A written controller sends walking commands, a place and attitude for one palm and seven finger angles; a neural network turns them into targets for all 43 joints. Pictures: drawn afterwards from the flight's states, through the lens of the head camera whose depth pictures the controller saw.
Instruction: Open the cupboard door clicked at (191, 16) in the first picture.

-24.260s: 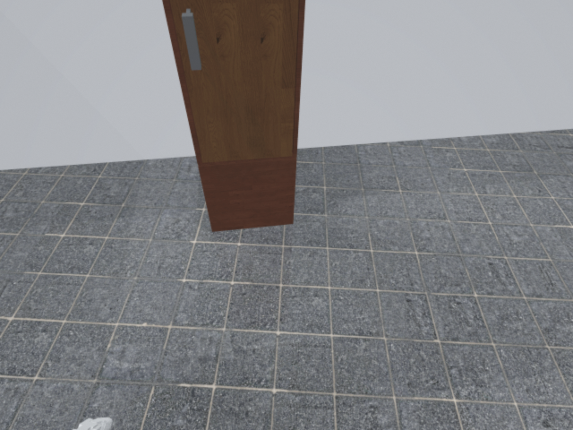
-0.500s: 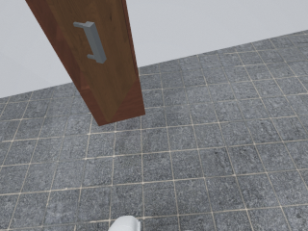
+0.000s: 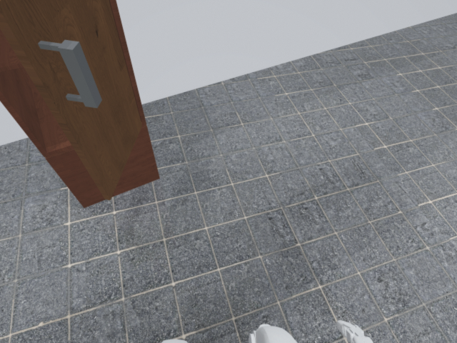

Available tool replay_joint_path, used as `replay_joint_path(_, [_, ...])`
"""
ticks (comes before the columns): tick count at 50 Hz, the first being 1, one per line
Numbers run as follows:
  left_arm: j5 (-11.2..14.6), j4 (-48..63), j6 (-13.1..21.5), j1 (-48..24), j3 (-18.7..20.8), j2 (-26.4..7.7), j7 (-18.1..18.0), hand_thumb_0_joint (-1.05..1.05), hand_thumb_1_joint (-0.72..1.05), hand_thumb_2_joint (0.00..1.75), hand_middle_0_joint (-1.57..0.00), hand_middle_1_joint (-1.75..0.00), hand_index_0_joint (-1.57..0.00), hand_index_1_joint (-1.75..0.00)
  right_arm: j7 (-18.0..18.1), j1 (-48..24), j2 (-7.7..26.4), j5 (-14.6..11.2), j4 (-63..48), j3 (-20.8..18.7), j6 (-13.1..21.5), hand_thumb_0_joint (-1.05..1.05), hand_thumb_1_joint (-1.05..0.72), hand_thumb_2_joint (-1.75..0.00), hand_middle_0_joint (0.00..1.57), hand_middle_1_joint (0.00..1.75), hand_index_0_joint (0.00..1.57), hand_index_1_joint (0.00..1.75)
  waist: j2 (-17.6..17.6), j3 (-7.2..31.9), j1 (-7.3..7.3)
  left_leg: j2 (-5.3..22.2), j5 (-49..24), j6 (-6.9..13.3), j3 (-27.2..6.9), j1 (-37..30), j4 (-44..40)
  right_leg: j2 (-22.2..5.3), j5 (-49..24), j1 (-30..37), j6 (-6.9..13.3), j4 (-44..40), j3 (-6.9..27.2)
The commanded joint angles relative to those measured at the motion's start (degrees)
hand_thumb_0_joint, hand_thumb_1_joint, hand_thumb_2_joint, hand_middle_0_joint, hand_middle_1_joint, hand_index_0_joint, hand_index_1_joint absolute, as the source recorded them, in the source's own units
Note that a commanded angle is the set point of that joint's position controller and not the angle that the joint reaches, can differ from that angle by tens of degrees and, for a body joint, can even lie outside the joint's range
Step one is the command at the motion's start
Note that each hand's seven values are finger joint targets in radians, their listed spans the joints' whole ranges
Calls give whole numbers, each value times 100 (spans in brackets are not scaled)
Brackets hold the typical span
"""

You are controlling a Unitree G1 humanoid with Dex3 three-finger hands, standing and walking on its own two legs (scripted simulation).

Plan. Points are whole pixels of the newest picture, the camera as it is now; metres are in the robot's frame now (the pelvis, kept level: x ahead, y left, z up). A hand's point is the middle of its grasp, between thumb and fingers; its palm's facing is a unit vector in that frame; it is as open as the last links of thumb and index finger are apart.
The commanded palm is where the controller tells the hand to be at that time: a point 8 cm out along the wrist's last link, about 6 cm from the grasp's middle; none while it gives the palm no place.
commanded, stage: walk to a spot facing it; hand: left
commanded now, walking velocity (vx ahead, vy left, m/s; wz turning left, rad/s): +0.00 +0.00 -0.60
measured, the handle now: (71, 75) +0.55 +0.38 +0.10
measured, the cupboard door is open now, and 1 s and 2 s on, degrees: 54 54 54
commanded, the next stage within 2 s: none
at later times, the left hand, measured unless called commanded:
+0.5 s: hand (159, 312) +0.18 +0.15 -0.17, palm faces -0.29 -0.94 -0.18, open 7.3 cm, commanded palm none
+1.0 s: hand (278, 195) +0.48 -0.09 -0.16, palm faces -0.61 -0.77 -0.17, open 7.3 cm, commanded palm none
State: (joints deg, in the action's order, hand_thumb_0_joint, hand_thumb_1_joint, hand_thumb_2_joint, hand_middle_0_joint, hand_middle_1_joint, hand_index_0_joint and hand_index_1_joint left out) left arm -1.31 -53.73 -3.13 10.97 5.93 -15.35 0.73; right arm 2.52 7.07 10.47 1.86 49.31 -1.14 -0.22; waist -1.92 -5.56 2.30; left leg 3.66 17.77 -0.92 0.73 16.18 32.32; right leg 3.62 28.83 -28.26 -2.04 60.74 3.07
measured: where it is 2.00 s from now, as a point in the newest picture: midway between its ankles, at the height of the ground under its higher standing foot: (316, 247)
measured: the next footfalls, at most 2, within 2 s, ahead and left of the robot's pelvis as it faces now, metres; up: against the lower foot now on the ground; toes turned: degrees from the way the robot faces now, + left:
right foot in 0.22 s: +0.04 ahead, -0.15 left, +0.00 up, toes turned -14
left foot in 0.52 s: +0.20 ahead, +0.07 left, +0.00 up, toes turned -13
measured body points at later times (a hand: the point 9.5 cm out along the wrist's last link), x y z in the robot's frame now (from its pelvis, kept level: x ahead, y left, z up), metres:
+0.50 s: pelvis +0.08 -0.02 +0.00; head +0.11 -0.02 +0.45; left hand +0.19 +0.20 -0.16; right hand +0.05 -0.29 -0.13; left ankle +0.15 +0.08 -0.72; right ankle +0.00 -0.14 -0.73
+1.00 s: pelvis +0.24 -0.13 -0.02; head +0.28 -0.17 +0.43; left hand +0.51 -0.05 -0.15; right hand +0.00 -0.18 -0.15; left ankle +0.17 +0.07 -0.72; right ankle +0.27 -0.23 -0.74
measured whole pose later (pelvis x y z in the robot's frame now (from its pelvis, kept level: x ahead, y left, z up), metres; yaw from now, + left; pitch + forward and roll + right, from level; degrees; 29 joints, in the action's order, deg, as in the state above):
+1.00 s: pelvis +0.24 -0.13 -0.02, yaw -32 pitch +1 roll +1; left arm -1.6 -53.4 1.7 -0.9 3.1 -10.0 2.5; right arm 1.0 33.7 6.0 1.6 65.5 -0.1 1.9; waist 0.1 -6.0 -5.2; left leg 10.0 26.7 -4.1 17.5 0.7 36.4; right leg -1.0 12.6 -24.9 6.4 35.7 -8.6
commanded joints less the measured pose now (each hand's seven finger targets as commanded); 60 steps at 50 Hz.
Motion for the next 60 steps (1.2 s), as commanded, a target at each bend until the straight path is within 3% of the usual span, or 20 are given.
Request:
replay_joint_path(1, [18,634,121,-187,1,-204,141,0,90,90,-20,-30,-20,-30,58,485,1158,30,-270,-320,67,0,-90,-90,20,30,20,30,1427,739,-236,1329,-3610,749,-241,-1060,-912,-461,-104,-354,-145,24,-407])
replay_joint_path(6, [14,689,143,-528,-69,-132,235,0,90,90,-20,-30,-20,-30,-35,854,1405,37,-101,-406,10,0,-90,-90,20,30,20,30,1584,688,-439,1474,-1577,595,8,-677,-1027,-342,-258,702,17,-1799,-953])
replay_joint_path(9, [-12,441,208,71,2,-369,233,0,90,90,-20,-30,-20,-30,-104,737,1396,11,-74,-404,-1,0,-90,-90,20,30,20,30,1034,704,-37,1280,143,237,315,257,-216,-260,-936,2310,250,-3265,-1037])
replay_joint_path(10, [-51,237,281,686,114,-884,170,0,90,90,-20,-30,-20,-30,-157,646,1115,-78,-187,-338,14,0,-90,-90,20,30,20,30,-289,925,287,780,929,-60,917,1472,1122,-1186,-227,3601,638,-4011,248])
replay_joint_path(11, [-20,79,300,1202,249,-1541,52,0,90,90,-20,-30,-20,-30,-206,-57,771,-118,-567,-233,19,0,-90,-90,20,30,20,30,-1918,650,681,55,2488,-288,904,2838,2760,-2638,-229,3692,1371,-4802,2787])
replay_joint_path(12, [28,111,306,1320,243,-1532,-51,0,90,90,-20,-30,-20,-30,-210,-331,1077,-77,-696,-283,4,0,-90,-90,20,30,20,30,-1226,461,730,279,1987,-235,92,3048,3287,-2817,229,3324,1718,-4904,2967])
replay_joint_path(17, [-49,365,419,0,80,-934,-66,0,90,90,-20,-30,-20,-30,-335,271,804,-56,-216,-350,6,0,-90,-90,20,30,20,30,-647,249,-177,336,499,-297,204,1426,2426,-1708,59,1388,1272,-4810,1307])
replay_joint_path(24, [-11,292,444,-261,101,-770,45,0,90,90,-20,-30,-20,-30,-255,1305,746,-74,71,-338,259,0,-90,-90,20,30,20,30,-368,346,-660,-137,-139,-250,637,-802,-255,-1096,80,583,1035,-4064,1054])
replay_joint_path(25, [-5,351,437,-307,26,-454,68,0,90,90,-20,-30,-20,-30,-165,1933,1051,-54,307,-399,330,0,-90,-90,20,30,20,30,495,560,-920,294,426,-121,112,-1805,-894,-696,-51,-49,792,-3051,710])
replay_joint_path(26, [55,501,422,-240,-78,43,121,0,90,90,-20,-30,-20,-30,-106,2650,1713,104,479,-537,387,0,-90,-90,20,30,20,30,2330,786,-1147,2003,1659,442,-2156,-2554,-1713,120,510,-1250,406,-873,-260])
replay_joint_path(27, [-2,723,502,-675,-105,-71,139,0,90,90,-20,-30,-20,-30,-61,2930,1718,82,494,-481,385,0,-90,-90,20,30,20,30,1883,658,-1193,2755,1909,919,-3213,-2382,-2166,-232,466,-1759,423,197,-76])
replay_joint_path(31, [-86,377,445,-570,-71,143,282,0,90,90,-20,-30,-20,-30,-64,1829,849,40,349,-196,488,0,-90,-90,20,30,20,30,964,-80,-430,1850,-63,476,-980,-1078,-2233,-907,-1342,-1648,263,1381,-201])
replay_joint_path(34, [-54,311,366,-553,-153,372,287,0,90,90,-20,-30,-20,-30,-44,2201,638,6,631,-138,561,0,-90,-90,20,30,20,30,907,244,-431,1531,-1970,429,215,-1521,-1906,-859,-1639,-1584,213,978,-414])
replay_joint_path(43, [-40,485,375,-1662,-248,457,258,0,90,90,-20,-30,-20,-30,-68,2792,498,67,1157,-82,440,0,-90,-90,20,30,20,30,990,-174,-685,1594,-2824,553,1120,-1606,-1932,-663,-1885,-661,453,-1819,-1073])
replay_joint_path(47, [-36,44,475,-181,-139,152,164,0,90,90,-20,-30,-20,-30,-76,2469,747,10,1214,-112,369,0,-90,-90,20,30,20,30,948,535,94,1480,-4941,349,1419,-1338,-72,-103,-1537,1721,832,-2615,-1430])
replay_joint_path(48, [-54,-297,543,864,-21,-193,114,0,90,90,-20,-30,-20,-30,-125,2176,719,-73,1127,-122,388,0,-90,-90,20,30,20,30,662,1054,584,1263,-4269,154,1553,-318,1132,-398,-1800,3456,996,-2838,-1034])
replay_joint_path(49, [-47,-499,585,1732,173,-852,7,0,90,90,-20,-30,-20,-30,-159,2220,337,-205,939,-86,407,0,-90,-90,20,30,20,30,-620,1811,847,461,-304,-105,1594,1441,3172,-2089,-1639,5074,1600,-3357,1323])
replay_joint_path(50, [119,-567,561,1775,199,-1174,-33,0,90,90,-20,-30,-20,-30,-134,1843,251,-216,735,-132,389,0,-90,-90,20,30,20,30,-859,1692,721,59,1881,-139,841,2342,4706,-3005,-2516,4873,1965,-4182,2868])
replay_joint_path(55, [47,-241,689,184,-163,11,-133,0,90,90,-20,-30,-20,-30,-180,1836,-49,-41,1051,-192,132,0,-90,-90,20,30,20,30,-249,333,-443,757,96,-161,155,1338,3457,-1882,-2531,1480,1286,-4862,473])
replay_joint_path(60, [45,-475,846,665,-152,180,-86,0,90,90,-20,-30,-20,-30,-286,1237,-23,-16,837,-242,82,0,-90,-90,20,30,20,30,-229,332,-375,563,-555,-198,228,1797,2474,-1550,-2715,2013,1207,-5057,368])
